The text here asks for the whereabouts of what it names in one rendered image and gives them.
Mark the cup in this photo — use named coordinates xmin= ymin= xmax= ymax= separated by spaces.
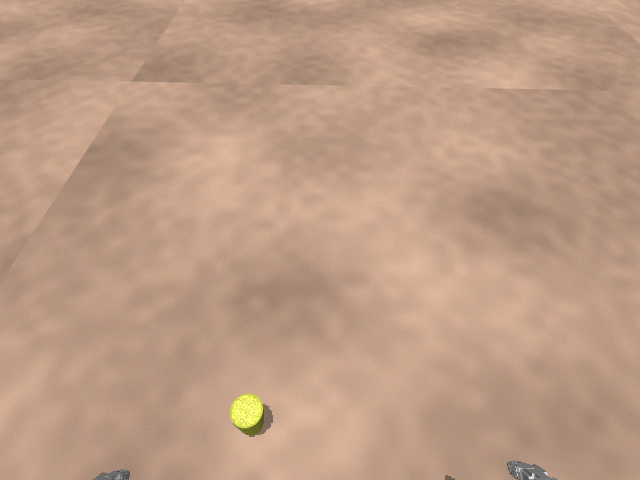
xmin=230 ymin=393 xmax=264 ymax=436

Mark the right robot hand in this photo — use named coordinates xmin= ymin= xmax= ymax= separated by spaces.
xmin=507 ymin=461 xmax=558 ymax=480

